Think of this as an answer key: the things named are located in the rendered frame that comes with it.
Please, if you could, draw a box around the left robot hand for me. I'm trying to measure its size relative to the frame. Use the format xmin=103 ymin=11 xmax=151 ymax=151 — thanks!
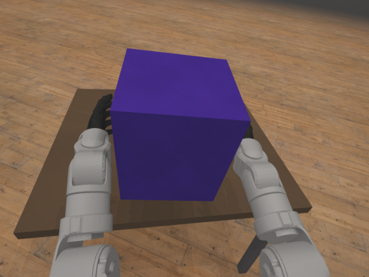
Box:
xmin=87 ymin=94 xmax=112 ymax=135

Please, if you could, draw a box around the left robot upper arm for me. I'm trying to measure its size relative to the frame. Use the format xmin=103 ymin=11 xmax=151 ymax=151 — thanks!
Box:
xmin=50 ymin=244 xmax=121 ymax=277

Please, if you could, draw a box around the right robot upper arm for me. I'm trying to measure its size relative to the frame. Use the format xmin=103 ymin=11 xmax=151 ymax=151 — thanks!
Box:
xmin=259 ymin=241 xmax=329 ymax=277

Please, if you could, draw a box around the table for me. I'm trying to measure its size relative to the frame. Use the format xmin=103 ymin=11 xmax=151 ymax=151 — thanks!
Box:
xmin=13 ymin=89 xmax=312 ymax=274

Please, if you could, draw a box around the right robot hand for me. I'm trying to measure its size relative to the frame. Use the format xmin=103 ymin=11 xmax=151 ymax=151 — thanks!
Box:
xmin=243 ymin=124 xmax=254 ymax=139

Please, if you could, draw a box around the robot right forearm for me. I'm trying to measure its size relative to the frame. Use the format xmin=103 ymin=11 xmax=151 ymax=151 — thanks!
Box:
xmin=233 ymin=138 xmax=330 ymax=277

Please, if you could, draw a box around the robot left forearm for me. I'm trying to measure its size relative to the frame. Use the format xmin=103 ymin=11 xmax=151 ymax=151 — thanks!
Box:
xmin=49 ymin=128 xmax=113 ymax=277

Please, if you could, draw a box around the carton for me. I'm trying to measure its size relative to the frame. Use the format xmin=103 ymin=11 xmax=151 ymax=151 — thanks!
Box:
xmin=110 ymin=48 xmax=251 ymax=201

